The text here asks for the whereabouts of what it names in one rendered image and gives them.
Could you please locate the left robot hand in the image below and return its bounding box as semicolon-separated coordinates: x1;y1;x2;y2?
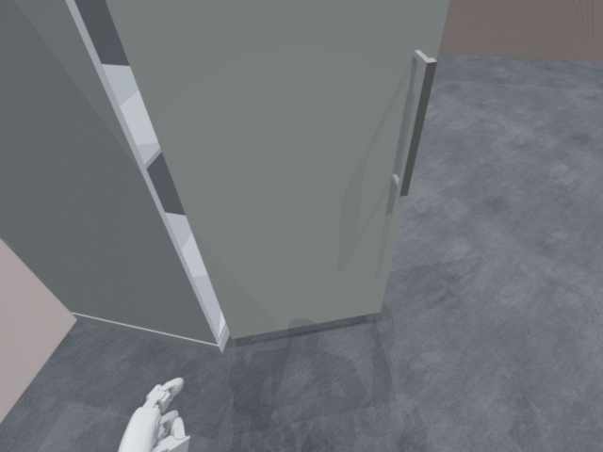
118;378;189;452

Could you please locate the handle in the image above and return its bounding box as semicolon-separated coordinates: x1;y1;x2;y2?
392;50;437;197

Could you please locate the fridge door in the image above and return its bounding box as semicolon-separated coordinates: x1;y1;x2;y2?
106;0;449;339

